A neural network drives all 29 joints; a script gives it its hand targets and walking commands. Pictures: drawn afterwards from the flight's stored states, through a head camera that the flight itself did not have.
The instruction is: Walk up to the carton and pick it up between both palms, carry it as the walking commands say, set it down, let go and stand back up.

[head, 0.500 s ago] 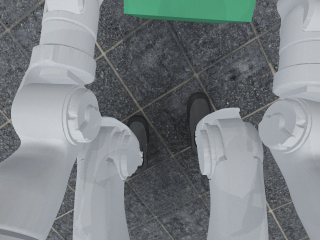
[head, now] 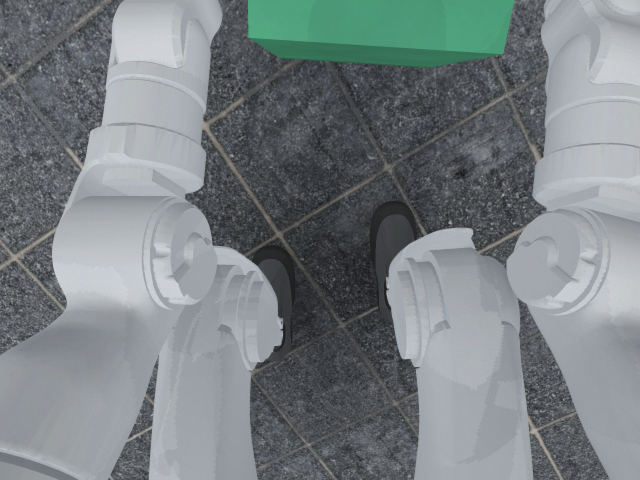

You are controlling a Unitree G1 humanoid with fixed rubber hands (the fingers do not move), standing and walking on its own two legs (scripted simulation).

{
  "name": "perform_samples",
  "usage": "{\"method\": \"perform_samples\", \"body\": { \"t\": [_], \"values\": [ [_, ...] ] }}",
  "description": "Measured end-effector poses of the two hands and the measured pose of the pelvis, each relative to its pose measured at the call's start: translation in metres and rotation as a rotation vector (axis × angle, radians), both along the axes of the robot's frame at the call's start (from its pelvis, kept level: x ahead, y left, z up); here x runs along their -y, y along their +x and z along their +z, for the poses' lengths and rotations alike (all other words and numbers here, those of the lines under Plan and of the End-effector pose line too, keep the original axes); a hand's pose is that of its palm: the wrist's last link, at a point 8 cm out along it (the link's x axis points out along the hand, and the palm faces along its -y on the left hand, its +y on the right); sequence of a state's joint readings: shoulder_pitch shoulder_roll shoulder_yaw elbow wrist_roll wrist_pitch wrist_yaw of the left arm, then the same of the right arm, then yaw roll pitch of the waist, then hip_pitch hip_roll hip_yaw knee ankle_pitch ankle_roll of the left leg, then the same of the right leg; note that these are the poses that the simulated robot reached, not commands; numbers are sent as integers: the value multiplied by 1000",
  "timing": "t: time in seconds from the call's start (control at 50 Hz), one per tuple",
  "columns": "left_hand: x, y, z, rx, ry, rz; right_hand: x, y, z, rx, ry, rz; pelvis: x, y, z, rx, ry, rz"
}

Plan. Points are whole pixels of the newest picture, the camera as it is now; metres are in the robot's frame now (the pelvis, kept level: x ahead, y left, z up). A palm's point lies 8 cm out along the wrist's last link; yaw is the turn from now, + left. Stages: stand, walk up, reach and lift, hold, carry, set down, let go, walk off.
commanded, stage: set down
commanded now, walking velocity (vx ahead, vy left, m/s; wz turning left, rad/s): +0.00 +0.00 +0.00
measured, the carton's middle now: out of the picture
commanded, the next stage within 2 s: none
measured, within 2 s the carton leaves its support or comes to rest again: neither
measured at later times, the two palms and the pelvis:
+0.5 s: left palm out of the picture +0.58 +0.05 -0.17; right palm out of the picture +0.53 -0.25 -0.18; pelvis +0.00 +0.00 +0.00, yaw +0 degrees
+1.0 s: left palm out of the picture +0.58 +0.05 -0.18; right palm out of the picture +0.53 -0.25 -0.18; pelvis +0.00 +0.00 -0.01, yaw +0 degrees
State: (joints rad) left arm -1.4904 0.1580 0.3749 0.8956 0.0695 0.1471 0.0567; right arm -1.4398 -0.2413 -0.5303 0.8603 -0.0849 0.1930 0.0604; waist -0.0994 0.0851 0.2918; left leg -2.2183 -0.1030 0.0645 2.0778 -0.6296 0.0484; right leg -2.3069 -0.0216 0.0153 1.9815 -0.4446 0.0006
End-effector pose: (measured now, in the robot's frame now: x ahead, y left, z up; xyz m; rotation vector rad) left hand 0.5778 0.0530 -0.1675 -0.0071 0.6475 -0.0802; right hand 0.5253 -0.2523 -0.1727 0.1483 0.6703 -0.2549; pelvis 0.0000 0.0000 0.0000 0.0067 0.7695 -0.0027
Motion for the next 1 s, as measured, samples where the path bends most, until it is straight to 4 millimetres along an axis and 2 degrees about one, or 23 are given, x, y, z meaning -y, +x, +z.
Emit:
{"method": "perform_samples", "body": {
  "t": [1.0],
  "values": [
    [-1, 6, -9, 17, 9, -40, -1, 3, -8, 16, -33, -18, 0, 4, -6, -1, -3, -1]
  ]
}}
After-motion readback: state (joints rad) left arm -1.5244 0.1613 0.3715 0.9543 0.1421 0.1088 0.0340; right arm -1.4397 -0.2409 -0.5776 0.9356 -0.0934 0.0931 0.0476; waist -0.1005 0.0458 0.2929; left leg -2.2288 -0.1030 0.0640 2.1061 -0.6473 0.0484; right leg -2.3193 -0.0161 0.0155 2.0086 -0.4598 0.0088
